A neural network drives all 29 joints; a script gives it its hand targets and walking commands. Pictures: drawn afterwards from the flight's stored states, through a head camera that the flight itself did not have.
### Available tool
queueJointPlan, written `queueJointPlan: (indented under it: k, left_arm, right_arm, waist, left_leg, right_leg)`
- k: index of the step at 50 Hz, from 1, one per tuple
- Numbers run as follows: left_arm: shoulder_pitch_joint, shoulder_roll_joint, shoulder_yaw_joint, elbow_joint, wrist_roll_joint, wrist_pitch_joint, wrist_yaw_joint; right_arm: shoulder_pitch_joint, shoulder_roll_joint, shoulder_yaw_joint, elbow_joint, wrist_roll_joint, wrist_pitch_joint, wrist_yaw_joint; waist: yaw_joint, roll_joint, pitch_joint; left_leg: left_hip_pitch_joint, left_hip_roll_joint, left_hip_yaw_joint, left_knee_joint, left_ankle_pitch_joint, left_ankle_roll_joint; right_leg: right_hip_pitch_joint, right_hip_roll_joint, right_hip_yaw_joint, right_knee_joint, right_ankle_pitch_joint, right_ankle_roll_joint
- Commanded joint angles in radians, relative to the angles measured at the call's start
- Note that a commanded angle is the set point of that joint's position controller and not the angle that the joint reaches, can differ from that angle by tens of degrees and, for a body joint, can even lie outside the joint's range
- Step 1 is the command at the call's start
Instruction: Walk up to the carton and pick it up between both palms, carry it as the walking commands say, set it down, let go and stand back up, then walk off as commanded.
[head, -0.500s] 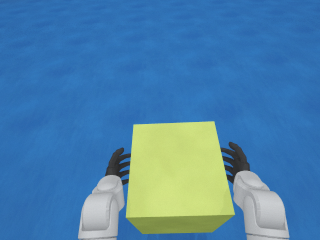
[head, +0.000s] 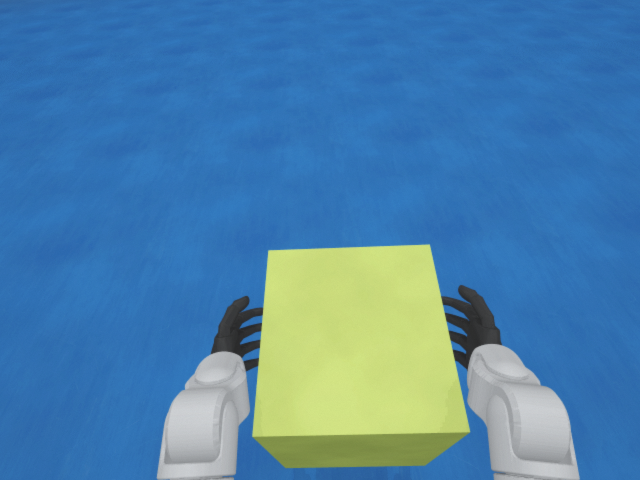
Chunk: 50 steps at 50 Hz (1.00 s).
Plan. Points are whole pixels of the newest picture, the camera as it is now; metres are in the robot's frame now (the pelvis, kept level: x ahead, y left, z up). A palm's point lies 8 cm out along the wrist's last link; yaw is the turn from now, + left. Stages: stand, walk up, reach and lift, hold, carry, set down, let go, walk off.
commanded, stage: hold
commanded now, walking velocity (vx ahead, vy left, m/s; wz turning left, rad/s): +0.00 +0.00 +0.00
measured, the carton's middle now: (351, 365) +0.29 +0.00 -0.01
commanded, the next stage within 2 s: set down in 0.10 s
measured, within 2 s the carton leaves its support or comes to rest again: neither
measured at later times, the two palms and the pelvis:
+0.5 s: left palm (200, 405) +0.24 +0.19 -0.01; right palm (433, 405) +0.23 -0.10 +0.00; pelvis -0.05 +0.04 +0.00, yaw -8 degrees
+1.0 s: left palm (235, 381) +0.30 +0.17 -0.08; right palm (429, 381) +0.30 -0.12 -0.07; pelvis -0.03 +0.04 -0.02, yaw -8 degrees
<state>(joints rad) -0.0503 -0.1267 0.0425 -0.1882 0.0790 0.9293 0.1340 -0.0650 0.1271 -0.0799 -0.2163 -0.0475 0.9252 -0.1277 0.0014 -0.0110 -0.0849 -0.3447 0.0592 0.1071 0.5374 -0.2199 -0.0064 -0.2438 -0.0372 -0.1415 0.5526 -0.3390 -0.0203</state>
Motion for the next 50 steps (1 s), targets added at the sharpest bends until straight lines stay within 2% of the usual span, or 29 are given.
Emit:
queueJointPlan:
  k: [1, 3, 5, 6, 8, 9, 10, 11, 12, 13, 14, 18, 19, 21, 25, 28, 30, 31, 33, 34, 35, 36, 37, 39, 40, 41, 46, 48, 50]
  left_arm:
    - [-0.054, -0.085, -0.138, 0.294, -0.005, -0.143, -0.083]
    - [-0.159, -0.133, -0.246, 0.068, -0.052, -0.226, -0.096]
    - [-0.256, -0.357, -0.399, -0.043, -0.13, -0.251, -0.139]
    - [-0.296, -0.339, -0.394, -0.136, -0.157, -0.267, -0.137]
    - [-0.246, -0.26, -0.337, -0.119, -0.143, -0.274, -0.138]
    - [-0.258, -0.197, -0.316, -0.093, -0.144, -0.276, -0.132]
    - [-0.257, -0.15, -0.253, -0.013, -0.098, -0.265, -0.126]
    - [-0.244, -0.123, -0.23, 0.033, -0.103, -0.25, -0.123]
    - [-0.23, -0.078, -0.201, 0.045, -0.087, -0.252, -0.124]
    - [-0.325, -0.102, -0.236, 0.126, -0.075, -0.241, -0.137]
    - [-0.255, -0.041, -0.12, 0.275, -0.05, -0.225, -0.13]
    - [-0.427, -0.199, -0.117, 0.439, -0.019, -0.265, -0.164]
    - [-0.579, -0.307, -0.173, 0.402, -0.049, -0.292, -0.179]
    - [-0.697, -0.506, -0.192, 0.447, -0.033, -0.33, -0.212]
    - [-0.886, -0.868, -0.205, 0.568, -0.03, -0.443, -0.261]
    - [-0.884, -0.953, -0.134, 0.627, 0.052, -0.502, -0.249]
    - [-0.826, -0.955, -0.055, 0.731, 0.119, -0.509, -0.256]
    - [-0.823, -0.936, -0.022, 0.783, 0.146, -0.504, -0.261]
    - [-0.805, -0.878, 0.053, 0.841, 0.195, -0.517, -0.266]
    - [-0.832, -0.842, 0.064, 0.827, 0.205, -0.512, -0.276]
    - [-0.819, -0.856, 0.089, 0.857, 0.221, -0.506, -0.28]
    - [-0.921, -0.84, 0.079, 0.825, 0.201, -0.509, -0.282]
    - [-0.898, -0.838, 0.106, 0.791, 0.214, -0.522, -0.281]
    - [-0.949, -0.867, 0.051, 0.734, 0.201, -0.527, -0.277]
    - [-0.924, -0.912, 0.035, 0.722, 0.201, -0.531, -0.283]
    - [-0.951, -0.846, 0.044, 0.719, 0.207, -0.552, -0.278]
    - [-0.811, -0.887, -0.065, 0.669, 0.158, -0.67, -0.296]
    - [-0.778, -0.926, -0.121, 0.694, 0.139, -0.714, -0.291]
    - [-0.719, -0.911, -0.132, 0.68, 0.151, -0.749, -0.289]
  right_arm:
    - [-0.052, 0.172, 0.201, 0.371, -0.049, -0.125, 0.06]
    - [-0.155, 0.188, 0.278, 0.101, -0.002, -0.223, 0.063]
    - [-0.184, 0.418, 0.382, 0.031, 0.026, -0.245, 0.08]
    - [-0.402, 0.516, 0.585, -0.144, 0.218, -0.26, 0.088]
    - [-0.394, 0.407, 0.568, -0.152, 0.221, -0.285, 0.094]
    - [-0.371, 0.348, 0.534, -0.085, 0.214, -0.287, 0.097]
    - [-0.358, 0.359, 0.548, -0.003, 0.202, -0.282, 0.102]
    - [-0.296, 0.27, 0.431, 0.098, 0.144, -0.262, 0.099]
    - [-0.291, 0.272, 0.442, 0.12, 0.13, -0.266, 0.1]
    - [-0.304, 0.322, 0.401, 0.224, 0.092, -0.252, 0.105]
    - [-0.291, 0.236, 0.271, 0.322, 0.03, -0.241, 0.095]
    - [-0.451, 0.3, 0.174, 0.499, -0.049, -0.315, 0.127]
    - [-0.543, 0.33, 0.144, 0.511, -0.069, -0.347, 0.143]
    - [-0.677, 0.477, 0.168, 0.547, -0.079, -0.408, 0.169]
    - [-0.908, 0.709, 0.149, 0.64, -0.107, -0.553, 0.251]
    - [-0.976, 0.817, 0.152, 0.778, -0.1, -0.589, 0.327]
    - [-1.017, 0.87, 0.145, 0.81, -0.109, -0.581, 0.357]
    - [-0.975, 0.895, 0.118, 0.87, -0.129, -0.571, 0.359]
    - [-0.968, 0.881, 0.058, 0.924, -0.19, -0.561, 0.369]
    - [-0.92, 0.865, 0.033, 0.992, -0.193, -0.55, 0.377]
    - [-0.943, 0.842, -0.004, 0.976, -0.225, -0.547, 0.38]
    - [-0.937, 0.817, -0.066, 1.014, -0.235, -0.547, 0.385]
    - [-0.928, 0.81, -0.075, 1.012, -0.255, -0.553, 0.386]
    - [-0.872, 0.816, -0.115, 1.056, -0.275, -0.561, 0.391]
    - [-0.854, 0.786, -0.105, 1.034, -0.284, -0.58, 0.392]
    - [-0.86, 0.841, -0.099, 1.055, -0.274, -0.592, 0.386]
    - [-0.836, 0.867, 0.073, 0.914, -0.233, -0.701, 0.364]
    - [-0.822, 0.864, 0.107, 0.827, -0.226, -0.748, 0.345]
    - [-0.777, 0.84, 0.164, 0.816, -0.221, -0.778, 0.329]
  waist:
    - [0.018, -0.079, 0.011]
    - [0.003, -0.072, -0.108]
    - [-0.021, -0.099, -0.228]
    - [0.117, -0.061, -0.282]
    - [0.133, 0.001, -0.224]
    - [0.152, 0.032, -0.18]
    - [0.232, 0.108, -0.083]
    - [0.163, 0.056, -0.07]
    - [0.179, 0.047, -0.019]
    - [0.141, 0.059, 0.019]
    - [0.13, 0.021, 0.118]
    - [0.081, -0.059, 0.202]
    - [0.029, -0.022, 0.175]
    - [0.049, 0.03, 0.157]
    - [-0.016, 0.08, -0.125]
    - [0.088, 0.093, -0.233]
    - [0.115, 0.05, -0.214]
    - [0.115, 0.064, -0.186]
    - [0.1, -0.043, -0.158]
    - [0.114, 0.022, -0.047]
    - [0.094, -0.041, -0.076]
    - [0.057, 0.052, -0.04]
    - [0.056, -0.003, -0.032]
    - [0.033, 0.043, -0.095]
    - [0.025, 0.081, -0.177]
    - [0.066, 0.071, -0.127]
    - [0.055, -0.009, -0.44]
    - [0.018, 0.017, -0.557]
    - [0.052, 0.035, -0.583]
  left_leg:
    - [0.426, -0.12, -0.142, -0.141, 0.305, 0.035]
    - [0.421, -0.122, -0.164, -0.128, 0.378, 0.038]
    - [0.43, -0.134, -0.15, -0.132, 0.499, 0.036]
    - [0.381, -0.12, -0.152, -0.12, 0.45, 0.075]
    - [0.324, -0.136, -0.143, -0.125, 0.454, 0.058]
    - [0.296, -0.127, -0.143, -0.131, 0.344, 0.057]
    - [0.237, -0.129, -0.11, -0.145, 0.217, 0.052]
    - [0.271, -0.134, -0.115, -0.153, 0.123, 0.042]
    - [0.258, -0.137, -0.108, -0.16, 0.128, 0.042]
    - [0.278, -0.136, -0.106, -0.143, 0.004, 0.049]
    - [0.314, -0.138, -0.094, -0.147, -0.041, 0.046]
    - [0.442, -0.132, -0.122, -0.114, -0.165, 0.036]
    - [0.433, -0.112, -0.165, -0.127, -0.201, 0.024]
    - [0.336, -0.099, -0.161, -0.123, -0.162, 0.013]
    - [0.281, -0.079, -0.255, -0.125, -0.256, -0.015]
    - [0.275, -0.11, -0.251, -0.068, -0.2, -0.008]
    - [0.26, -0.12, -0.25, -0.037, -0.107, 0.012]
    - [0.237, -0.125, -0.225, -0.034, -0.113, 0.018]
    - [0.195, -0.118, -0.239, -0.007, -0.115, 0.037]
    - [0.139, -0.125, -0.195, -0.022, -0.13, 0.035]
    - [0.16, -0.118, -0.219, -0.018, -0.134, 0.034]
    - [0.172, -0.128, -0.241, -0.015, -0.174, 0.02]
    - [0.147, -0.135, -0.221, -0.009, -0.1, 0.023]
    - [0.184, -0.106, -0.262, -0.006, -0.1, -0.002]
    - [0.233, -0.112, -0.243, 0.019, -0.006, -0.02]
    - [0.151, -0.12, -0.212, 0.027, 0.053, -0.005]
    - [0.155, -0.129, -0.204, 0.141, 0.5, -0.001]
    - [0.159, -0.136, -0.216, 0.17, 0.602, -0.018]
    - [0.085, -0.151, -0.201, 0.208, 0.696, -0.017]
  right_leg:
    - [0.005, 0.047, 0.211, -0.228, 0.424, 0.034]
    - [0.047, 0.064, 0.209, -0.219, 0.452, 0.03]
    - [0.179, 0.062, 0.236, -0.18, 0.686, 0.052]
    - [0.241, 0.104, 0.216, -0.145, 0.654, 0.021]
    - [0.219, 0.093, 0.215, -0.155, 0.638, 0.02]
    - [0.181, 0.083, 0.214, -0.164, 0.46, 0.016]
    - [0.176, 0.056, 0.234, -0.202, 0.327, 0.007]
    - [0.124, 0.063, 0.203, -0.226, 0.155, 0.013]
    - [0.126, 0.068, 0.203, -0.236, 0.148, 0.01]
    - [0.078, 0.066, 0.206, -0.245, 0.0, 0.007]
    - [0.009, 0.073, 0.196, -0.272, -0.118, 0.002]
    - [-0.153, 0.054, 0.207, -0.296, -0.291, -0.047]
    - [-0.178, 0.059, 0.195, -0.253, -0.232, -0.063]
    - [-0.126, 0.088, 0.192, -0.205, -0.161, -0.062]
    - [-0.108, 0.119, 0.213, -0.079, -0.02, -0.063]
    - [-0.141, 0.139, 0.221, -0.004, -0.018, -0.065]
    - [-0.19, 0.147, 0.219, 0.01, -0.016, -0.046]
    - [-0.175, 0.136, 0.24, -0.013, -0.02, -0.047]
    - [-0.275, 0.139, 0.24, 0.017, -0.047, -0.025]
    - [-0.261, 0.121, 0.242, -0.013, -0.074, -0.033]
    - [-0.32, 0.13, 0.232, 0.002, -0.085, -0.026]
    - [-0.38, 0.135, 0.221, 0.023, -0.081, -0.033]
    - [-0.367, 0.129, 0.227, 0.006, -0.046, -0.027]
    - [-0.449, 0.134, 0.234, 0.038, -0.028, -0.044]
    - [-0.453, 0.131, 0.234, 0.024, 0.004, -0.061]
    - [-0.434, 0.129, 0.242, 0.037, 0.054, -0.046]
    - [-0.393, 0.167, 0.227, 0.086, 0.337, -0.022]
    - [-0.401, 0.181, 0.217, 0.123, 0.416, -0.01]
    - [-0.446, 0.188, 0.221, 0.134, 0.498, -0.01]
